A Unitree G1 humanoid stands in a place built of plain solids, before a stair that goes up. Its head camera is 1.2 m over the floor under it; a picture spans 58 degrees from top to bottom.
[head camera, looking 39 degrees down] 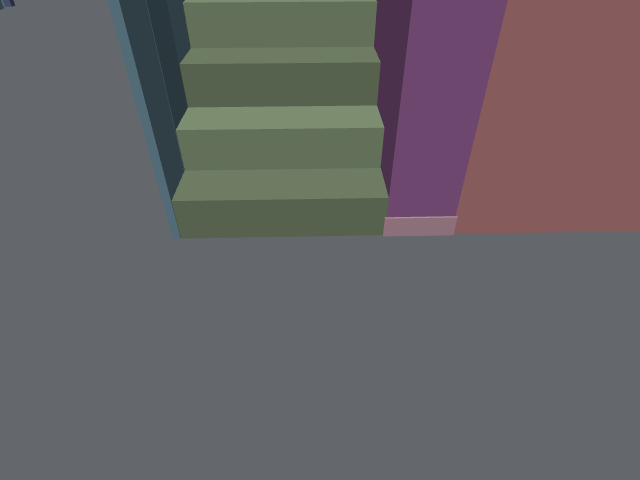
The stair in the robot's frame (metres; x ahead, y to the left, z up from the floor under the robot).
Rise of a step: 0.20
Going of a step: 0.25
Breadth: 0.90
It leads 2 degrees to the left of straight ahead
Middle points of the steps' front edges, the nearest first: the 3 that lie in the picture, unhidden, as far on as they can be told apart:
1.50 0.16 0.20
1.75 0.17 0.40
2.00 0.18 0.60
